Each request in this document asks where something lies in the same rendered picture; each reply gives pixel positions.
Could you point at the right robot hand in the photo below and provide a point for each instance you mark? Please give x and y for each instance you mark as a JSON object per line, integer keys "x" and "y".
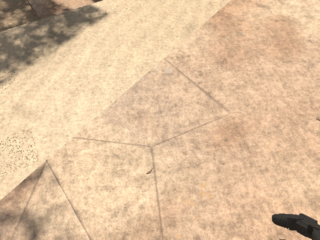
{"x": 301, "y": 223}

